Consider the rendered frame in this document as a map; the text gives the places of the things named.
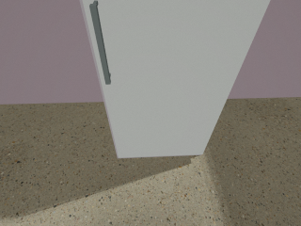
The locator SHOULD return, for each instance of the fridge door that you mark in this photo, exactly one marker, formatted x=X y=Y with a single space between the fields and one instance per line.
x=172 y=65

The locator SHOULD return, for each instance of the handle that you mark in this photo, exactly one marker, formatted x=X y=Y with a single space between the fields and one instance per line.
x=99 y=38

